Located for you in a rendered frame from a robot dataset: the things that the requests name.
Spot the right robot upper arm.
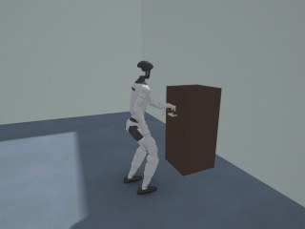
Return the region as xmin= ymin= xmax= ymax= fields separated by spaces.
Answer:
xmin=132 ymin=84 xmax=151 ymax=114

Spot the robot right forearm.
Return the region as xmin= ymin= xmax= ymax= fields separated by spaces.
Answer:
xmin=134 ymin=108 xmax=151 ymax=138

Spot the right robot hand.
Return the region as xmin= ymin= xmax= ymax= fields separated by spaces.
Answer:
xmin=145 ymin=136 xmax=158 ymax=156

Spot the robot right foot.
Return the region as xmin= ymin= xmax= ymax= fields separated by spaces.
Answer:
xmin=137 ymin=186 xmax=157 ymax=196

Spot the robot head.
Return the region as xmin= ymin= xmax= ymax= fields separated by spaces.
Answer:
xmin=135 ymin=60 xmax=153 ymax=85

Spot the drawer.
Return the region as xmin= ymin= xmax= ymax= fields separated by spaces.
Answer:
xmin=167 ymin=108 xmax=186 ymax=125

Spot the cabinet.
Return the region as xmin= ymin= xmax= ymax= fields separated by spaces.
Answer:
xmin=165 ymin=84 xmax=222 ymax=176

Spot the left robot hand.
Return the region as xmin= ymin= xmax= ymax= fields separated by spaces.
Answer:
xmin=162 ymin=103 xmax=176 ymax=115

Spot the robot left forearm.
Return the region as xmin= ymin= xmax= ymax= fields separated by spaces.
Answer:
xmin=149 ymin=98 xmax=165 ymax=110

